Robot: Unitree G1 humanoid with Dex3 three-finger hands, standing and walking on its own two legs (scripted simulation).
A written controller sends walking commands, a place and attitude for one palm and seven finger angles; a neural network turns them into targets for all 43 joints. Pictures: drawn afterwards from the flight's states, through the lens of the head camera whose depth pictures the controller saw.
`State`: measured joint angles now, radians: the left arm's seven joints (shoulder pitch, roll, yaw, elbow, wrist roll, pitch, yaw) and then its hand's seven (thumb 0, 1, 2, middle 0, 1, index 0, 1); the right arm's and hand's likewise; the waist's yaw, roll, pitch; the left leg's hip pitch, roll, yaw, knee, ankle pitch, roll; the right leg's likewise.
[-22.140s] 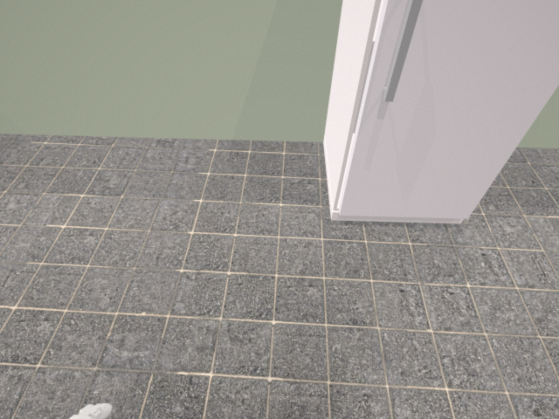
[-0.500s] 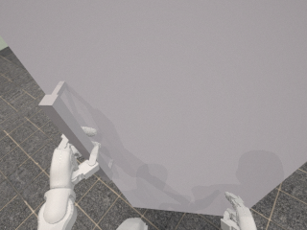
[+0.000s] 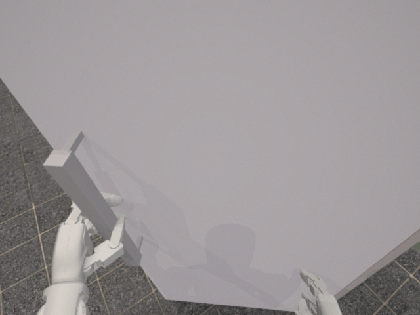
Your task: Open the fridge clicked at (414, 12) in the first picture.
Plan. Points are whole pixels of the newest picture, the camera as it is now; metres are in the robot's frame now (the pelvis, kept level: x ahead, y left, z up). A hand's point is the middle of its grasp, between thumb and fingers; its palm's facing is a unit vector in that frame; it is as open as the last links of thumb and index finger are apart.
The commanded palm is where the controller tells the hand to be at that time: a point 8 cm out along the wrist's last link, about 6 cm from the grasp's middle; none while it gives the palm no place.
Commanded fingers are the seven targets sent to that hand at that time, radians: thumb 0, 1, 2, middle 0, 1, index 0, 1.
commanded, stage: walk backward, drawing the door open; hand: left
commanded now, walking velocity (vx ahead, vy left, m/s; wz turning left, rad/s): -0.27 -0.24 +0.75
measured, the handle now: (112, 213) +0.26 +0.19 +0.09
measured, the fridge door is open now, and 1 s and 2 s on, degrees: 50 82 80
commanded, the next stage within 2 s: stop walking and hold the door back in 0.58 s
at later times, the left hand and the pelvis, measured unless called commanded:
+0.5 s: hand out of the picture +0.04 +0.12 +0.09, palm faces +0.54 -0.78 -0.32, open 6.3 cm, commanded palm -0.02 +0.15 +0.09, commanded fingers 0.00 0.90 0.90 -0.45 -1.40 -0.45 -1.40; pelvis -0.10 -0.14 -0.01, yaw +21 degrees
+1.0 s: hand out of the picture -0.04 +0.07 +0.09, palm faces +0.80 -0.47 -0.36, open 6.1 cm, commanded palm -0.07 +0.11 +0.09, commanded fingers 0.00 0.90 0.90 -0.45 -1.40 -0.45 -1.40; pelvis -0.13 -0.30 +0.00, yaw +38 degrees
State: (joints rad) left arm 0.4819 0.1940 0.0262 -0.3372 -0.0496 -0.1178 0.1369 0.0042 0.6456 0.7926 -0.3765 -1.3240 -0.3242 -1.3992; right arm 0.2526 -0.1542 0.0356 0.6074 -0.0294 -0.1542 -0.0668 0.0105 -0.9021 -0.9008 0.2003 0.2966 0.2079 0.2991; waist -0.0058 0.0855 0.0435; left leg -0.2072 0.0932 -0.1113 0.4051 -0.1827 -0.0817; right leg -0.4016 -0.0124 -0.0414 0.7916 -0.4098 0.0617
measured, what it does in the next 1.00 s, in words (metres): steps to the right, turning left: right foot, then left foot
